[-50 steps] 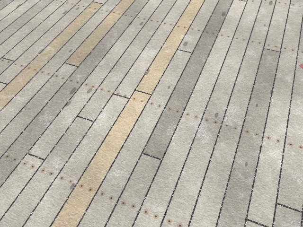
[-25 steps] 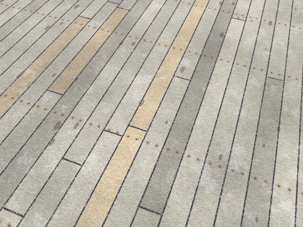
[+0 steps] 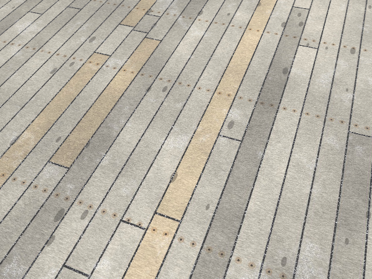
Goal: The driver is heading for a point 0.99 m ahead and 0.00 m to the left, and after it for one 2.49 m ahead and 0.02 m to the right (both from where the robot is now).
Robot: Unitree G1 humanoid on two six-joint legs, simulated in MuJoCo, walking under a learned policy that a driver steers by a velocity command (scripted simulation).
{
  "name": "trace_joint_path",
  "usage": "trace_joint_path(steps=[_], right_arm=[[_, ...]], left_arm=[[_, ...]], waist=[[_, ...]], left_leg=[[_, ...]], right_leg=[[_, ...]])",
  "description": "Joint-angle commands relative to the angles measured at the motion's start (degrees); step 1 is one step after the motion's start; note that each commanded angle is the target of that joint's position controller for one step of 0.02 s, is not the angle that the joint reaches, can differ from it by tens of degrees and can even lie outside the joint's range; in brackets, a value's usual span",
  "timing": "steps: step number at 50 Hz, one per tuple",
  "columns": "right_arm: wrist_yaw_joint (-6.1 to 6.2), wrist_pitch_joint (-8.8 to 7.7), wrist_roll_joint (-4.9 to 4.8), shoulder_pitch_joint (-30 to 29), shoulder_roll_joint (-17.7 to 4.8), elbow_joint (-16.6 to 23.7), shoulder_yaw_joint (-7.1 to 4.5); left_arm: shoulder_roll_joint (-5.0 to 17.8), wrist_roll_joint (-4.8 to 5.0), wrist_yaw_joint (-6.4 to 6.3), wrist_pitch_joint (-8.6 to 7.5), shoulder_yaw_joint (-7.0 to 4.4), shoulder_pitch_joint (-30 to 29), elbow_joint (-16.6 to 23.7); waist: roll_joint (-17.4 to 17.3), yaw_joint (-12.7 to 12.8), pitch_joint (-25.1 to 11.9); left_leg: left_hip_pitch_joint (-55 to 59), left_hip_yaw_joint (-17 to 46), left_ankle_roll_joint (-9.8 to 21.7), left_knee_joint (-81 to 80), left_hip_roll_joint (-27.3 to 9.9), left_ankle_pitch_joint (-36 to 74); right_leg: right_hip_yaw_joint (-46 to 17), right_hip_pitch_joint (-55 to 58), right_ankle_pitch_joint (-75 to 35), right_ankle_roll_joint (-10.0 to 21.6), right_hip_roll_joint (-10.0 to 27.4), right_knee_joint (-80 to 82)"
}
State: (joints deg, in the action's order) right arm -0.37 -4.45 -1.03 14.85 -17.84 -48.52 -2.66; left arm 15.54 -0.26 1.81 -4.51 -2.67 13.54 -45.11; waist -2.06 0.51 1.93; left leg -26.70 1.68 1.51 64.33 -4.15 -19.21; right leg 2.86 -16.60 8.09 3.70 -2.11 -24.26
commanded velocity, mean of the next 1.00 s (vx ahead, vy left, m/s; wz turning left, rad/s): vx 0.50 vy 0.00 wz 0.00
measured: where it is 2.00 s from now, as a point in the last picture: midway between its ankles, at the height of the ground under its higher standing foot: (195, 166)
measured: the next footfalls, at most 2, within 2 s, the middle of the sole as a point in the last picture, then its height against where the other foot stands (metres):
left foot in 0.38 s outside the picture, level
right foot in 0.90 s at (227, 225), level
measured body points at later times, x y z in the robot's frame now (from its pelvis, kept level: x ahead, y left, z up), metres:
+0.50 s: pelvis +0.28 +0.06 -0.01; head +0.31 +0.07 +0.44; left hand +0.32 +0.34 -0.14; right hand +0.42 -0.21 -0.11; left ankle +0.34 +0.15 -0.74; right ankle +0.17 -0.09 -0.65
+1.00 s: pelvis +0.56 +0.01 -0.01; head +0.59 -0.01 +0.44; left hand +0.72 +0.27 -0.11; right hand +0.58 -0.27 -0.15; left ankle +0.40 +0.14 -0.66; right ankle +0.64 -0.09 -0.74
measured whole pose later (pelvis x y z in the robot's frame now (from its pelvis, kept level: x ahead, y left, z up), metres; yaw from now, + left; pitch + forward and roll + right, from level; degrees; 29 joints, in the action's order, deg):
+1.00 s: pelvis +0.56 +0.01 -0.01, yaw +0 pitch +2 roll +1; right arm -0.1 -4.0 -1.5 18.8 -16.5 -53.7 -2.7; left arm 15.3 0.5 1.9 -5.1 -2.9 6.4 -46.4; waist -0.8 -1.5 2.0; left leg -14.5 2.1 2.1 60.9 0.1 -26.9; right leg 2.7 -23.6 7.9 2.9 -0.8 -30.3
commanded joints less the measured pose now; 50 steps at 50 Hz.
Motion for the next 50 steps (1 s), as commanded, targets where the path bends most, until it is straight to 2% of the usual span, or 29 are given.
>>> trace_joint_path(steps=[1,2,3,4,8,13,16,17,18,19,20,21,22,23,24,25,28,29,31,35,40,43,44,45,46,47,48,49,50], right_arm=[[0.42,0.47,0.29,1.9,-3.2,3.0,-1.02],[0.56,0.74,0.80,0.3,-3.5,3.4,-1.05],[0.58,0.74,0.87,-1.4,-2.8,4.4,-0.92],[0.64,0.66,0.96,-3.5,-2.9,4.7,-0.93],[-0.24,-0.07,0.67,-10.9,-0.9,6.6,-0.23],[-1.67,-0.78,0.06,-18.0,-1.5,9.4,-0.14],[-2.32,-1.13,0.13,-16.3,-3.1,9.6,-0.66],[-2.23,-1.19,0.23,-12.7,-4.3,8.7,-1.27],[-1.85,-1.15,0.40,-5.1,-6.3,6.3,-2.51],[-1.27,-1.00,0.85,4.9,-9.6,3.8,-3.77],[-0.96,-0.58,1.47,10.3,-15.5,2.8,-5.17],[-1.16,-0.44,0.63,11.2,-10.8,2.5,-3.90],[-1.07,-0.52,0.38,6.7,-8.0,3.0,-2.87],[-0.97,-0.49,0.53,2.4,-6.5,3.9,-2.40],[-1.21,-0.51,0.91,-0.8,-4.4,4.1,-1.74],[-1.24,-0.85,1.52,-2.6,-3.8,4.4,-1.50],[-1.27,-1.63,1.45,-3.0,-4.2,3.5,-1.71],[-1.03,-1.78,1.33,-2.5,-5.6,2.9,-2.03],[-0.49,-1.63,1.10,-0.7,-6.1,1.8,-2.19],[0.29,-1.12,0.46,2.7,-6.9,0.0,-2.27],[0.63,0.21,-0.13,7.1,-7.6,-3.1,-2.63],[1.01,1.12,-0.22,6.1,-8.6,-3.6,-3.13],[1.10,1.47,-0.25,4.7,-8.8,-3.4,-3.14],[1.18,1.74,0.10,4.8,-7.3,-3.0,-2.52],[1.30,1.68,1.61,6.2,-4.3,-1.6,-1.18],[0.61,0.31,0.98,13.1,2.2,-1.5,0.55],[0.25,-0.94,-0.40,8.6,-4.7,-2.0,-0.88],[-0.03,-1.79,-1.61,3.2,-7.0,-0.3,-1.56],[0.28,-2.04,-1.35,0.6,-6.3,0.0,-1.46]], left_arm=[[7.5,0.03,-0.19,-1.53,-1.80,-0.4,2.3],[6.9,0.40,-0.26,-1.84,-1.68,0.6,1.7],[8.4,0.31,-0.57,-1.70,-2.04,1.0,1.0],[8.5,0.31,-0.85,-1.57,-2.17,1.8,0.6],[9.6,0.74,-1.56,-0.96,-2.27,4.7,-1.2],[10.1,1.32,-1.94,0.35,-2.52,9.3,-4.6],[11.0,1.48,-2.36,1.20,-2.99,8.6,-5.4],[11.5,1.48,-2.47,1.48,-3.12,7.4,-5.2],[10.9,1.34,-2.55,1.83,-2.84,6.6,-5.1],[8.8,0.54,-2.72,1.89,-1.84,6.8,-4.1],[2.2,0.12,-2.15,0.70,0.20,13.4,-2.8],[4.5,0.86,-1.81,-0.72,-0.12,12.2,-3.8],[9.2,2.59,-1.37,-1.58,-1.46,7.0,-2.4],[9.2,2.82,-1.41,-1.91,-1.42,3.3,-1.5],[8.5,1.78,-1.76,-1.65,-1.59,0.8,-1.3],[7.8,1.43,-1.90,-1.09,-1.81,2.3,-1.5],[5.1,0.91,-2.17,0.67,-1.48,4.0,-2.3],[4.6,0.79,-2.24,0.86,-1.30,2.2,-1.4],[4.4,0.34,-2.17,0.69,-1.20,-1.9,-0.1],[2.9,0.61,-1.32,-0.07,-0.56,-9.6,1.7],[3.7,1.21,0.07,-0.61,-0.43,-16.4,4.4],[5.7,1.16,0.62,-0.99,-1.13,-13.5,4.2],[7.1,1.03,0.48,-1.05,-1.96,-8.2,2.7],[9.9,0.83,0.00,-0.99,-3.43,0.9,-0.2],[14.3,0.29,-0.59,-0.70,-4.54,10.8,-2.0],[16.7,0.50,-0.13,-0.49,-4.92,12.0,-3.2],[10.7,1.19,-0.07,-0.61,-3.33,10.3,-2.4],[8.6,1.00,-0.31,-0.77,-2.63,5.9,-1.6],[7.9,0.52,-0.36,-0.84,-2.34,2.1,-0.9]], waist=[[7.5,-1.4,-3.1],[6.4,-0.9,-1.7],[6.8,-1.1,-1.3],[5.5,-0.3,-1.0],[5.2,2.3,0.5],[5.2,4.3,2.7],[6.2,2.1,1.2],[6.8,-0.2,-1.0],[6.1,-4.1,-5.8],[3.1,-7.9,-13.6],[-10.5,-5.8,-21.4],[-11.6,-7.2,-24.1],[-7.6,-6.7,-14.6],[-4.0,-5.2,-9.1],[-0.5,-3.7,-4.3],[-3.5,-1.4,-3.4],[-2.1,0.6,-2.8],[-2.8,0.5,-1.6],[-1.7,-0.5,-0.3],[-0.6,-3.3,0.8],[-1.1,-4.9,2.7],[-2.4,-2.1,0.5],[-2.6,1.1,-2.6],[-1.2,4.9,-8.7],[6.8,7.5,-17.7],[21.5,3.3,-22.9],[13.7,5.6,-19.0],[10.8,5.1,-11.3],[6.0,3.5,-7.5]], left_leg=[[-7.7,2.0,-1.2,-2.5,-4.2,4.9],[-9.1,1.7,-1.7,-4.6,-4.3,6.6],[-11.0,1.7,-2.4,-8.4,-4.4,9.7],[-11.8,1.6,-2.7,-11.7,-4.5,12.8],[-9.5,-0.3,-2.7,-25.9,-2.4,23.8],[-10.8,-0.5,-0.9,-33.7,-0.7,22.7],[-7.0,-1.2,1.3,-35.9,0.7,16.7],[-1.3,-2.7,2.4,-36.6,2.3,15.3],[9.6,-4.4,3.9,-37.7,4.1,16.1],[26.3,1.2,6.8,-35.1,-1.3,17.7],[48.5,27.4,16.3,-38.0,-15.7,9.2],[50.5,40.7,18.1,-46.1,-18.3,1.4],[43.3,32.6,14.9,-47.3,-16.3,-1.8],[35.0,25.1,12.9,-48.6,-14.0,0.9],[27.0,19.3,11.3,-50.9,-11.1,5.6],[22.0,16.2,11.1,-52.5,-10.1,9.8],[16.2,10.5,12.1,-56.5,-8.2,15.3],[15.5,9.6,13.0,-57.3,-8.9,17.6],[17.0,6.5,12.3,-57.8,-8.0,20.9],[18.4,1.8,10.0,-58.3,-5.8,20.3],[27.5,2.8,9.4,-55.1,-9.8,20.8],[31.5,3.1,7.8,-49.5,-11.1,31.8],[30.9,1.6,6.8,-43.3,-9.6,40.8],[26.7,-0.8,5.2,-32.3,-6.3,42.9],[14.5,-3.6,3.0,-13.3,-2.2,25.1],[-7.5,-0.7,0.0,3.3,8.3,-12.7],[-14.1,5.6,0.9,9.3,4.9,-14.3],[-17.0,4.4,1.8,9.2,2.2,-8.9],[-15.0,2.9,1.7,6.8,-0.7,-3.5]], right_leg=[[-16.1,6.9,-5.6,10.5,15.2,15.8],[-13.5,7.0,-10.9,10.1,14.1,16.1],[-12.8,7.7,-10.5,10.4,14.6,16.7],[-11.8,8.2,-10.0,10.0,14.0,17.3],[-7.2,9.3,-9.1,8.0,12.4,18.0],[-7.6,17.5,-10.1,7.4,15.8,15.2],[-8.0,21.8,-18.7,6.0,17.4,10.6],[-7.2,22.0,-27.4,5.2,16.7,6.4],[-5.1,19.9,-34.2,3.9,14.1,-2.6],[-2.9,10.9,-26.5,2.0,11.1,-16.8],[-0.8,-13.4,0.8,-2.6,1.0,-39.5],[-8.9,-22.0,25.4,-2.5,-0.8,-47.7],[-9.7,-27.2,22.6,-1.5,2.9,-50.9],[-7.8,-26.8,17.0,-1.0,6.1,-48.7],[-6.7,-24.7,12.9,-1.1,8.1,-44.7],[-7.2,-21.0,9.7,-1.4,9.8,-41.8],[-6.5,-17.1,5.8,-3.0,10.7,-38.0],[-6.4,-18.8,3.9,-3.9,11.0,-34.9],[-6.1,-21.3,-2.4,-4.8,11.0,-27.3],[-3.7,-18.5,-13.5,-4.6,8.4,-13.0],[-4.2,-20.3,-11.2,-2.8,7.1,-5.9],[-3.0,-14.7,-4.7,-0.5,5.3,-4.0],[-1.2,-6.9,-4.3,0.8,3.5,-2.7],[-0.9,6.6,-5.5,2.6,3.3,-3.1],[-14.4,24.0,-6.6,6.4,14.6,-4.8],[-41.4,39.6,7.5,15.4,24.6,3.4],[-41.9,37.1,15.4,13.3,23.1,6.8],[-33.6,29.9,13.1,10.8,21.3,8.0],[-27.9,22.4,7.0,9.8,19.3,9.4]])
Keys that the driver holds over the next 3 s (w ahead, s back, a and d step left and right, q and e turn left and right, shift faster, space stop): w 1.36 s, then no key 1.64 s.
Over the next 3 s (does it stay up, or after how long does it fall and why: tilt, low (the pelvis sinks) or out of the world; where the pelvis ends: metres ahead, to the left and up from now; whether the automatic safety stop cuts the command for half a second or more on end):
stays up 0.95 0.05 0.00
